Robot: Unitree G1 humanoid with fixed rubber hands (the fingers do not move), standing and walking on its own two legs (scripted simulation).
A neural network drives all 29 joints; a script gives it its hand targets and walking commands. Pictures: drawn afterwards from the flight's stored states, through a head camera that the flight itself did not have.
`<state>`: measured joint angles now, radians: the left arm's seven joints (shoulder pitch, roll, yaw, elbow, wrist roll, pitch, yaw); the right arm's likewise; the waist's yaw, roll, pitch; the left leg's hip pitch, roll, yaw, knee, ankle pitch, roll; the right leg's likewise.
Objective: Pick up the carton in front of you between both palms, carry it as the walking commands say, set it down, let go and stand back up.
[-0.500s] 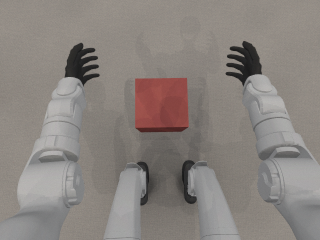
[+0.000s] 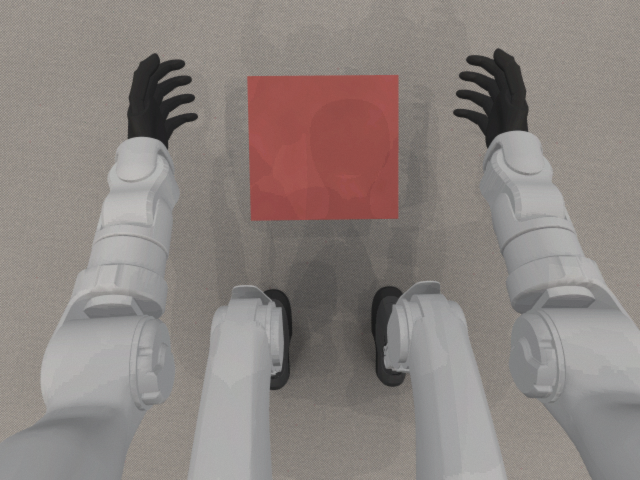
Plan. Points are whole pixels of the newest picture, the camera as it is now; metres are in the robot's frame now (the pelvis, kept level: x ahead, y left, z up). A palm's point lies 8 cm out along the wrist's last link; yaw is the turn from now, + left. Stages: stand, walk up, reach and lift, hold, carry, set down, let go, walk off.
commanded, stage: reach and lift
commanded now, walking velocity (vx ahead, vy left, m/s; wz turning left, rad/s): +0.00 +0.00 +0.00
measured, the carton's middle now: (322, 160) +0.47 +0.01 -0.39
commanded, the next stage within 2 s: none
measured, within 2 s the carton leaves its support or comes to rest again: leaves its support in 1.36 s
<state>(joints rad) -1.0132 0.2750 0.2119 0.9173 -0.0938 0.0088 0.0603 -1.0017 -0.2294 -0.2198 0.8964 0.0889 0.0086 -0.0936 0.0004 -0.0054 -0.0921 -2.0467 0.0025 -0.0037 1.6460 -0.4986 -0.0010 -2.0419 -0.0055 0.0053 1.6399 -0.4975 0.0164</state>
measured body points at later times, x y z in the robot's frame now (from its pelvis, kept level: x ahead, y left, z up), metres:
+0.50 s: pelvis -0.05 +0.00 -0.14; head +0.32 +0.01 +0.11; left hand +0.49 +0.20 -0.34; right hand +0.49 -0.18 -0.33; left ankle +0.08 +0.12 -0.48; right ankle +0.08 -0.12 -0.48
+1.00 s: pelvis -0.04 +0.00 -0.14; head +0.32 +0.01 +0.12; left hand +0.49 +0.17 -0.33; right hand +0.49 -0.15 -0.33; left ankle +0.08 +0.12 -0.48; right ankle +0.08 -0.12 -0.48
